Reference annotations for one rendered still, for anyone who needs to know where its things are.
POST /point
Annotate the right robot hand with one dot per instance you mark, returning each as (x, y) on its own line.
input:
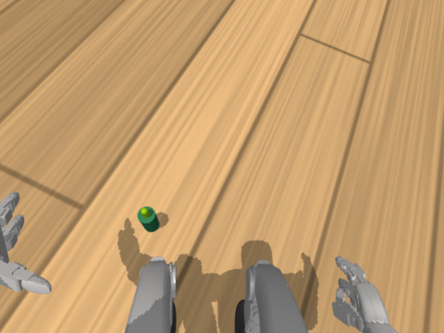
(366, 305)

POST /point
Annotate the left robot hand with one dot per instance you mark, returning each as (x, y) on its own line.
(14, 275)

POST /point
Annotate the bottle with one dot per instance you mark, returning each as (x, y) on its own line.
(148, 219)

